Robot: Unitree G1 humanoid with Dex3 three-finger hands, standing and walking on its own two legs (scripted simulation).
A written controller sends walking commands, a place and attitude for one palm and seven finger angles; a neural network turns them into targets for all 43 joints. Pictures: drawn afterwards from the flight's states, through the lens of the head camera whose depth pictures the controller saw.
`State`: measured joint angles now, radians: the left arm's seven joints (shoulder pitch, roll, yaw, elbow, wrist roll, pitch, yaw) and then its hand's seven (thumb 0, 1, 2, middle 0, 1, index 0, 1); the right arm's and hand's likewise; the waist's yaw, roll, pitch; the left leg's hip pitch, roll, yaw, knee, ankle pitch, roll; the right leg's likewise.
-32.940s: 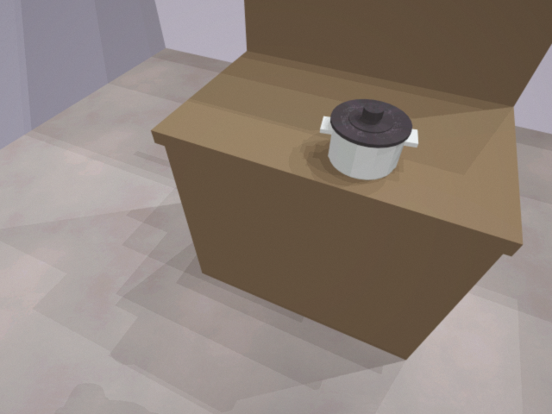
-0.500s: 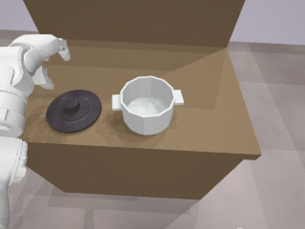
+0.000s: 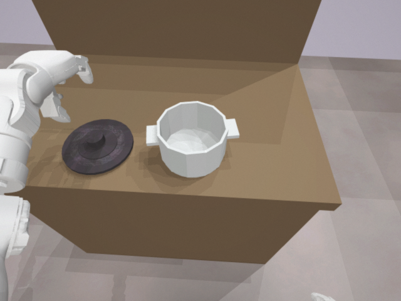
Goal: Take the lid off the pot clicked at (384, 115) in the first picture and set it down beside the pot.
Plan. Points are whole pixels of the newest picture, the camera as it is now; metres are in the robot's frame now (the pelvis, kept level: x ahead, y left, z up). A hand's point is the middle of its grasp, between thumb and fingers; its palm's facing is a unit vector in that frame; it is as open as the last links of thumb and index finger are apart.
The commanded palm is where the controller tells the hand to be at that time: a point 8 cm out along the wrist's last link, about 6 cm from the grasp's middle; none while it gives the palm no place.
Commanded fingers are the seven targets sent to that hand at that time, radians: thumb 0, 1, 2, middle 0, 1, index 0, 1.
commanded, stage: draw the hand back to the body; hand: left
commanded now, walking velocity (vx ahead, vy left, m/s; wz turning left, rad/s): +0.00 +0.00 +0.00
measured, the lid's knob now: (95, 138) +0.48 +0.26 +0.01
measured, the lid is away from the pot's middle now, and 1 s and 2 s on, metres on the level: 0.24 0.24 0.24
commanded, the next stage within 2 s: none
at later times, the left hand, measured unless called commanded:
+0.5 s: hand (77, 104) +0.40 +0.20 +0.20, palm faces +0.25 -0.90 -0.35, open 11.0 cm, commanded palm +0.35 +0.25 +0.22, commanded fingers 0.00 0.11 0.78 -0.36 -0.69 -0.36 -0.69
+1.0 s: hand (73, 131) +0.33 +0.19 +0.20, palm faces +0.42 -0.87 -0.25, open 8.9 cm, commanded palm +0.28 +0.23 +0.21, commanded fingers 0.00 0.71 0.87 -0.24 -0.40 -0.24 -0.40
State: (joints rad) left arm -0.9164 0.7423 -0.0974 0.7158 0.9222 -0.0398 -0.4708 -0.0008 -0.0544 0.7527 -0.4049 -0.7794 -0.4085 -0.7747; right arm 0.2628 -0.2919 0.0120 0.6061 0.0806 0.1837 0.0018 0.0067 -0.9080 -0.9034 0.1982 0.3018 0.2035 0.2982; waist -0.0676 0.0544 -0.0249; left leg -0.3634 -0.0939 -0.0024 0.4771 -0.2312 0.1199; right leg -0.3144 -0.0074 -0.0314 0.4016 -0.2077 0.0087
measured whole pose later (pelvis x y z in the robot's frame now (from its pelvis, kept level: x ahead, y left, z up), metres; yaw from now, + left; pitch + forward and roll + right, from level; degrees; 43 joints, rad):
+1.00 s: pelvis +0.02 -0.07 +0.00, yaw -1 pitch -2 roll +0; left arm -0.08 0.42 0.37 -0.02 -0.12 -0.08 0.09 0.00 0.47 0.84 -0.29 -0.51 -0.29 -0.51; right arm 0.16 -0.27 0.02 0.66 0.06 -0.03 -0.04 0.01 -0.91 -0.90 0.20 0.30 0.20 0.30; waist 0.01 0.05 0.02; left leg -0.14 -0.01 -0.01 0.46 -0.28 0.02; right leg -0.11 0.08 -0.03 0.40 -0.26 -0.07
